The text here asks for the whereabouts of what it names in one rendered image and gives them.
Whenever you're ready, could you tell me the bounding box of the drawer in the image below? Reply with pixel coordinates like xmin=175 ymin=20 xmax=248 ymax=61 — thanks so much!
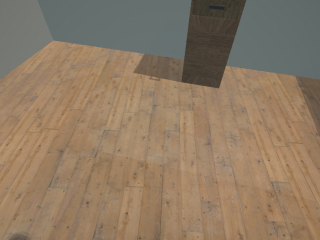
xmin=193 ymin=0 xmax=243 ymax=20

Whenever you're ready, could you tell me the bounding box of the handle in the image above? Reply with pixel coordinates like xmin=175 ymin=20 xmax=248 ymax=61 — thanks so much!
xmin=209 ymin=4 xmax=225 ymax=10

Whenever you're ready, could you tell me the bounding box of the cabinet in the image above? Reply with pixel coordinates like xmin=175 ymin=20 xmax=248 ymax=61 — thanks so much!
xmin=181 ymin=0 xmax=246 ymax=89

